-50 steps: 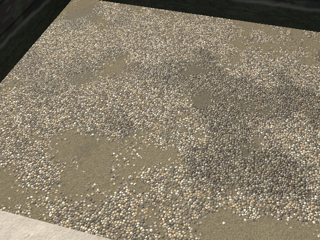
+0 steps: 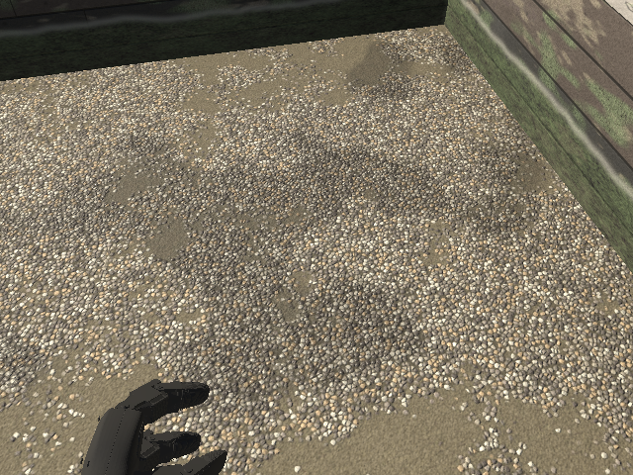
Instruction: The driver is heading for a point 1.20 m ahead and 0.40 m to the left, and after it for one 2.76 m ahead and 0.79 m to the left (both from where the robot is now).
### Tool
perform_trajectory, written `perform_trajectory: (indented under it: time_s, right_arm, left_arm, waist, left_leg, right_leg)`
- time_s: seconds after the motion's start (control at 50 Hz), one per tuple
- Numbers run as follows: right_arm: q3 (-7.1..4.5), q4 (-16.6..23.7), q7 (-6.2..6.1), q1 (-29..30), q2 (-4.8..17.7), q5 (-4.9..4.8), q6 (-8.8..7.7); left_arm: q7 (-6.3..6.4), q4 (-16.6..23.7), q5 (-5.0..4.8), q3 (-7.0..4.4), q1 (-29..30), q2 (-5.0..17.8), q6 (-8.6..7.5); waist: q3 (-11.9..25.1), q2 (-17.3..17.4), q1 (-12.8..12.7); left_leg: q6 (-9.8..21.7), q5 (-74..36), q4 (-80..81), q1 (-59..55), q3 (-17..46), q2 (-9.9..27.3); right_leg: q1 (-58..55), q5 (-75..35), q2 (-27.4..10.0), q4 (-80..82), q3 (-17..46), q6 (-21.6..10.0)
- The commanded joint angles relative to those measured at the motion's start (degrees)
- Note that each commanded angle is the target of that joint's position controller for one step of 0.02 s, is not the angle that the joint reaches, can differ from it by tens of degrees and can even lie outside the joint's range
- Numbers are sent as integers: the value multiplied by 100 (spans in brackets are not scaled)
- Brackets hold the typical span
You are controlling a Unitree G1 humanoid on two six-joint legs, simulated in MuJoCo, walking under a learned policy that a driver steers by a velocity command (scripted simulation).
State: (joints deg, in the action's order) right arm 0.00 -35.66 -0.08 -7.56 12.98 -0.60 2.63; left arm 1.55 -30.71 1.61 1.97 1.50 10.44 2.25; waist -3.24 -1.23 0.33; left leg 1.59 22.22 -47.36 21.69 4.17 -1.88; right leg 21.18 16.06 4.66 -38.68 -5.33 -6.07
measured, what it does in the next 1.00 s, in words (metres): steps to the left, turning left: right foot, then left foot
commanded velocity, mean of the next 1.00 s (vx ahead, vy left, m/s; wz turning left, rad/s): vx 1.00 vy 0.00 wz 0.61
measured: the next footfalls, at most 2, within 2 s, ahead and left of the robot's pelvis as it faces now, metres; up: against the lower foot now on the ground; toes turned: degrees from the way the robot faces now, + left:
right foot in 0.28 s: +0.04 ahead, -0.10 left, +0.00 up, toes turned +15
left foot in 0.66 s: -0.05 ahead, +0.17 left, +0.00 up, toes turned +41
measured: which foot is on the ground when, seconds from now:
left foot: down 0.00-0.30, up 0.32-0.64, down 0.66-1.00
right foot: down 0.00-0.14, up 0.16-0.26, down 0.28-0.68, up 0.70-1.00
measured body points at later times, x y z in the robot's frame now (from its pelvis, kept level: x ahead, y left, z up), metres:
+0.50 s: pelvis -0.07 -0.02 +0.01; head -0.04 +0.00 +0.46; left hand -0.04 +0.29 -0.08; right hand +0.29 -0.11 -0.01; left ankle -0.04 +0.14 -0.64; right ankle +0.00 -0.11 -0.72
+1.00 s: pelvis -0.08 +0.09 -0.01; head -0.08 +0.10 +0.44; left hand -0.03 +0.40 -0.07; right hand +0.19 +0.03 -0.08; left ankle -0.08 +0.14 -0.72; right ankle +0.05 -0.01 -0.62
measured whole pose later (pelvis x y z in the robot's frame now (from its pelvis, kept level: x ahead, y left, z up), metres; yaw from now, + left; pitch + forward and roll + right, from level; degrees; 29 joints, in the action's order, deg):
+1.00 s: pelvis -0.08 +0.09 -0.01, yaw +36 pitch +2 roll -2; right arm 2.2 -32.2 -1.6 -11.1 8.8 1.6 -1.1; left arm 1.4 -31.6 0.1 -1.3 -4.7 10.9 3.7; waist 2.3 0.8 0.9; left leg 6.8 21.0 -43.6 24.9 -7.1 -1.4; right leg 42.9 9.2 5.3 -75.9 6.9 4.8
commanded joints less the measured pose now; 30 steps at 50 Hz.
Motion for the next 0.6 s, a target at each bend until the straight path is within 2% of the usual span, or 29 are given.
perform_trajectory:
  time_s: [0.02, 0.04, 0.08, 0.1, 0.12, 0.14, 0.16, 0.18, 0.2, 0.22, 0.24, 0.26, 0.28, 0.3, 0.32, 0.34, 0.36, 0.38, 0.4, 0.44, 0.46, 0.5, 0.52, 0.54, 0.56, 0.6]
  right_arm:
    - [-147, 567, 92, 450, 419, -29, -55]
    - [-169, 589, 77, 437, 376, -88, 36]
    - [-125, 496, 102, 179, 262, -20, 127]
    - [-107, 412, 130, 3, 259, 51, 159]
    - [-147, 304, 153, -172, 395, 28, 177]
    - [-273, 376, 164, -11, 716, -146, 219]
    - [-332, 573, 168, 513, 910, -174, 250]
    - [-317, 852, 118, 1073, 951, -98, 245]
    - [-304, 1013, 72, 1441, 964, -23, 197]
    - [-312, 1143, 87, 1647, 985, -22, 135]
    - [-330, 1253, 116, 1997, 1006, -142, 83]
    - [-353, 1240, 91, 2089, 1038, -223, 34]
    - [-372, 1221, 121, 1987, 874, -303, -10]
    - [-354, 1192, 154, 1831, 703, -281, -39]
    - [-296, 1346, 158, 1760, 372, -293, -82]
    - [-320, 1475, 118, 1954, 482, -192, -118]
    - [-380, 1462, 100, 2180, 646, -44, -159]
    - [-398, 1392, 92, 2073, 678, 6, -169]
    - [-380, 1314, 131, 1810, 650, 38, -119]
    - [-384, 1204, 209, 1566, 715, 69, 66]
    - [-385, 1158, 140, 1480, 698, 34, 162]
    - [-264, 1209, 109, 1607, 520, 33, 268]
    - [-207, 1253, 119, 1718, 448, 14, 269]
    - [-189, 1269, 119, 1874, 420, 2, 259]
    - [-155, 1318, 132, 1953, 367, -15, 242]
    - [-167, 1393, 185, 1916, 433, -75, 242]
  left_arm:
    - [43, 398, -21, -287, 358, 782, -232]
    - [43, 410, -22, -267, 422, 762, -267]
    - [44, 422, -55, -292, 529, 741, -269]
    - [54, 427, -66, -304, 532, 719, -246]
    - [65, 443, -63, -308, 375, 669, -201]
    - [55, 538, -226, -311, 651, 637, -128]
    - [22, 668, -294, -297, 873, 621, -56]
    - [-23, 803, -278, -327, 869, 738, -87]
    - [-76, 832, -228, -355, 759, 856, -163]
    - [-139, 850, -198, -366, 605, 898, -274]
    - [-165, 803, -189, -339, 428, 812, -342]
    - [-185, 761, -106, -283, 153, 665, -334]
    - [-129, 574, -79, -287, -210, 521, -280]
    - [-87, 326, -1, -331, -866, 583, -223]
    - [-54, 159, 136, -398, -1539, 905, -232]
    - [1, 88, 179, -655, -1722, 1638, -237]
    - [62, 246, 195, -608, -1469, 1484, -297]
    - [82, 339, 208, -510, -968, 1319, -340]
    - [84, 319, 198, -432, -693, 1202, -385]
    - [61, 302, 124, -370, -473, 1130, -478]
    - [-3, 263, 140, -370, -410, 1075, -515]
    - [-74, 136, 104, -393, -671, 1062, -546]
    - [-90, 57, 96, -431, -857, 1113, -557]
    - [-85, 20, 69, -441, -940, 1092, -550]
    - [-82, -32, 64, -486, -1077, 1173, -540]
    - [-88, -72, 35, -611, -1193, 1391, -505]
  waist:
    - [773, -438, -46]
    - [778, -524, 27]
    - [821, -385, 239]
    - [816, -290, 282]
    - [777, -142, 247]
    - [706, 820, 562]
    - [358, 1879, 641]
    - [389, 2067, 519]
    - [529, 1805, 307]
    - [708, 1399, 105]
    - [800, 1158, -158]
    - [716, 1089, -318]
    - [730, 870, -402]
    - [815, 231, -559]
    - [891, -1256, -739]
    - [846, -1785, -868]
    - [720, -761, -727]
    - [715, -404, -374]
    - [784, -481, -109]
    - [735, -629, 50]
    - [631, -569, 78]
    - [607, -478, -38]
    - [603, -444, -134]
    - [599, -344, -231]
    - [618, -407, -328]
    - [609, -585, -385]
  left_leg:
    - [108, -206, -28, -169, -42, 160]
    - [159, -158, 109, -355, -99, 129]
    - [343, -609, 657, -998, -329, 113]
    - [464, -742, 1019, -1453, -432, 28]
    - [598, -720, 1326, -1734, -436, -69]
    - [814, 292, 2028, -1164, 605, 291]
    - [1053, 766, 2464, -428, 1995, 829]
    - [1214, 574, 2691, -211, 2569, 1075]
    - [1188, 47, 2666, -242, 2635, 1068]
    - [1055, -97, 2650, -104, 2525, 943]
    - [854, -18, 2714, 260, 2237, 706]
    - [738, 61, 2800, 687, 1970, 503]
    - [619, -55, 2376, 746, 1656, 277]
    - [475, 96, 1642, 1166, 1361, -21]
    - [267, 598, 63, 2429, 779, -560]
    - [193, 580, -1005, 3548, 585, -458]
    - [100, 97, -1603, 3652, 904, -223]
    - [14, -253, -1853, 3498, 913, -144]
    - [-93, -427, -2047, 3157, 829, -56]
    - [-303, -788, -2422, 2471, 373, 36]
    - [-389, -1058, -2413, 2446, 265, 144]
    - [-407, -1324, -1932, 2170, -15, 358]
    - [-365, -1344, -1462, 1895, -186, 434]
    - [-347, -1315, -1104, 1703, -457, 436]
    - [-291, -1159, -791, 1336, -690, 475]
    - [-169, -633, -324, 838, -950, 578]
  right_leg:
    - [-404, -544, -1537, 1895, 1498, 1018]
    - [-377, -628, -1459, 2024, 1297, 1107]
    - [-222, -557, -1282, 1984, 747, 1217]
    - [-69, -630, -1016, 1906, 333, 1348]
    - [63, -724, -580, 1841, -257, 1665]
    - [-68, -455, -302, 942, -554, 1626]
    - [139, -238, -259, -242, -112, 1322]
    - [453, -7, -229, -941, 335, 1244]
    - [691, 192, -196, -1303, 634, 1218]
    - [547, 284, -230, -1284, 655, 1139]
    - [-141, 167, -248, -748, 562, 1045]
    - [-869, -104, -224, -173, 478, 872]
    - [-1454, -379, -313, 315, 352, 828]
    - [-2223, -231, -437, 649, 357, 771]
    - [-3111, -547, -1492, 806, 1413, 586]
    - [-2733, 980, -2524, 1726, 3018, 258]
    - [-2190, 1633, -2783, 1934, 3506, 127]
    - [-1740, 1751, -2782, 1902, 3302, 89]
    - [-1341, 1573, -2666, 1866, 2800, 103]
    - [-492, 1270, -2395, 1970, 1872, 155]
    - [-391, 912, -2273, 1845, 1471, 202]
    - [-304, 534, -2188, 1666, 828, 285]
    - [-256, 431, -2173, 1594, 523, 319]
    - [-303, 375, -2210, 1537, 294, 355]
    - [-210, 583, -2276, 1569, 152, 353]
    - [-247, 1207, -2507, 1726, 87, 292]
Keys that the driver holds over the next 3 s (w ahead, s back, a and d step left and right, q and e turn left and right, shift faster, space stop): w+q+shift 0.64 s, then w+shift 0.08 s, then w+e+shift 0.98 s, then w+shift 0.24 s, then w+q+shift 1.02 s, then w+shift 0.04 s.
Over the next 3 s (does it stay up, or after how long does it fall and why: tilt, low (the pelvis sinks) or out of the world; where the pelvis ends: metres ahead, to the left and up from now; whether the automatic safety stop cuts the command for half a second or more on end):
stays up -0.08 0.11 -0.02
